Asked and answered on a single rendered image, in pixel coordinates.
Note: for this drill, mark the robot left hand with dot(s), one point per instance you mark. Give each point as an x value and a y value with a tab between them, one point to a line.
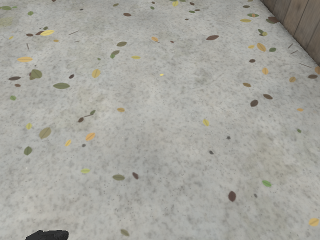
49	235

